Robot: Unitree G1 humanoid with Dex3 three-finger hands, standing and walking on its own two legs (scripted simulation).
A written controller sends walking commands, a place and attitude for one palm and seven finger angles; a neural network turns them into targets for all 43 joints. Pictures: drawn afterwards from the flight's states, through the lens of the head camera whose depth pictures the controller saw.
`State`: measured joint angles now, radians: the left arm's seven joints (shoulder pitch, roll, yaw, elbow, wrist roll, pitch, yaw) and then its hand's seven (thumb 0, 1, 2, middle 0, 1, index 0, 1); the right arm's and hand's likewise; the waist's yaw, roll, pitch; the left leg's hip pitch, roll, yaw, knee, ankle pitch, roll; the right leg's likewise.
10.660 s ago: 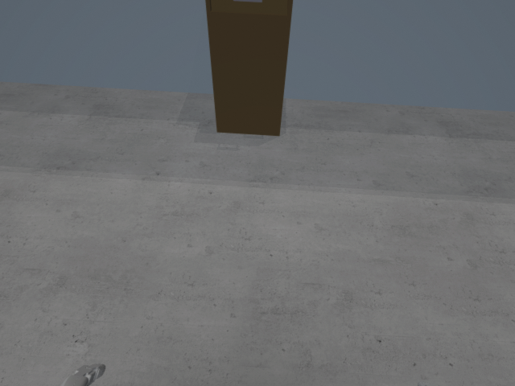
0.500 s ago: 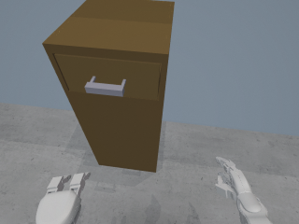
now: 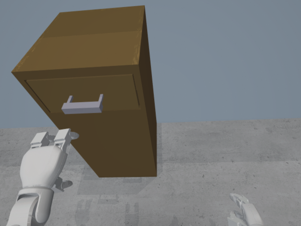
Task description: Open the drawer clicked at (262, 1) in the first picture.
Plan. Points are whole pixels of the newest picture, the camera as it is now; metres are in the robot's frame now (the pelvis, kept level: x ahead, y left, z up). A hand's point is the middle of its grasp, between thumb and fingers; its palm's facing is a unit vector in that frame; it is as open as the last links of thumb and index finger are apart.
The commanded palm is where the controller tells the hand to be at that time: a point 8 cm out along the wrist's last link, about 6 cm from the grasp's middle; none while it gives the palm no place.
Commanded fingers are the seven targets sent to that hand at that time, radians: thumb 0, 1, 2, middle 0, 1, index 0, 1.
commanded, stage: raise the hand with hooked fingers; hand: left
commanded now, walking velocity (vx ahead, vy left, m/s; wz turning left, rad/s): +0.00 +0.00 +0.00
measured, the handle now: (84, 102) +0.47 +0.30 +0.03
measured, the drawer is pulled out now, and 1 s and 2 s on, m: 0.00 0.00 0.00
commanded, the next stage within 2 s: move the hooked fingers above the handle in 0.88 s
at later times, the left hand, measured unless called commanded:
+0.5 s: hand (42, 131) +0.27 +0.28 +0.15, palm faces +0.13 -0.05 -0.99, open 13.8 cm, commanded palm +0.24 +0.28 +0.20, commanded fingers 0.00 -0.50 0.30 -0.30 -1.20 -0.30 -1.20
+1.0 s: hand (24, 137) +0.26 +0.32 +0.15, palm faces +0.12 -0.07 -0.99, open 13.9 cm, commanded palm +0.23 +0.31 +0.20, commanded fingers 0.00 -0.50 0.30 -0.30 -1.20 -0.30 -1.20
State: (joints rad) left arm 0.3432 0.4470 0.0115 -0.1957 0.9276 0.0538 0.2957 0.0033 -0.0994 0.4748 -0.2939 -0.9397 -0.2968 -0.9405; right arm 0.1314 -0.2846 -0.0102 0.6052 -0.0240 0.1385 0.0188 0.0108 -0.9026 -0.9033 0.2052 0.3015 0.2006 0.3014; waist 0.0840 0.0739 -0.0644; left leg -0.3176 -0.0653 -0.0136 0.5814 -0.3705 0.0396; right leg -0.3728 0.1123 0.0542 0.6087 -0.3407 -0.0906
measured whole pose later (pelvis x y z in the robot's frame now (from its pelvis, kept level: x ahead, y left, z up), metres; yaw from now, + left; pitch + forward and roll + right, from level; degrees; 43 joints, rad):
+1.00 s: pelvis -0.04 +0.05 +0.01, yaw +3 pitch +0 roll -1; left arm -0.16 0.53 -0.04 -0.02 0.87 0.10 -0.01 0.00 -0.50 0.30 -0.32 -1.20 -0.32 -1.20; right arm 0.14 -0.26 0.01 0.63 0.03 0.14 0.02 0.01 -0.90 -0.90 0.20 0.30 0.20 0.30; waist 0.10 0.10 0.00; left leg -0.19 -0.13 -0.05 0.42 -0.22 0.10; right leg -0.23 0.03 0.03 0.43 -0.21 -0.01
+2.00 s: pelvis -0.02 +0.02 +0.01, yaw +3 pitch +7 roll +0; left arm -0.46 0.55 -0.06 0.45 0.92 -0.07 0.00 0.00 -0.49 0.30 -0.32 -1.20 -0.32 -1.20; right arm 0.20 -0.28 -0.02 0.62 0.03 0.17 -0.05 0.01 -0.90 -0.90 0.20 0.30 0.20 0.30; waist 0.04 0.06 -0.06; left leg -0.35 -0.09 -0.06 0.54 -0.31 0.06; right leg -0.38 0.08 0.01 0.53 -0.28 -0.07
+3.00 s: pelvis -0.03 +0.05 +0.00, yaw +3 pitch +10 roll -1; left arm -0.71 0.52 -0.13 0.76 0.98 -0.12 0.08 0.00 -0.49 0.30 -0.32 -1.20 -0.32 -1.20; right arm 0.30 -0.26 -0.04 0.66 0.03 0.17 -0.04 0.00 -0.90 -0.90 0.21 0.30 0.20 0.30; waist -0.01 0.04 -0.09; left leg -0.46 -0.11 -0.05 0.61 -0.32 0.10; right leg -0.47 0.06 0.01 0.58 -0.29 -0.03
